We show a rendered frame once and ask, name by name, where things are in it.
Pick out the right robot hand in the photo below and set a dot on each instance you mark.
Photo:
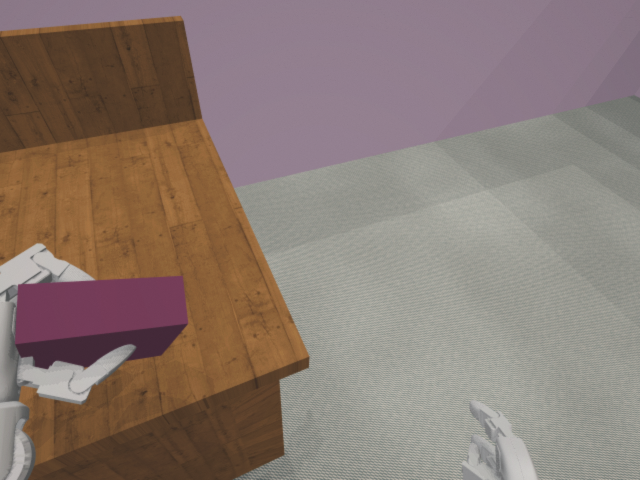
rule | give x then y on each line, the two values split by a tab
508	460

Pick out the left robot hand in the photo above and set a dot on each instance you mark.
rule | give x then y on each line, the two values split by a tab
62	381

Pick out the sponge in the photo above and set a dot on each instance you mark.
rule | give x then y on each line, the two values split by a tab
81	321

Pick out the table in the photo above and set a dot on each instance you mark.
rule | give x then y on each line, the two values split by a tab
106	161

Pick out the left robot forearm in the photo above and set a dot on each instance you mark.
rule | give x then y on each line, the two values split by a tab
17	450

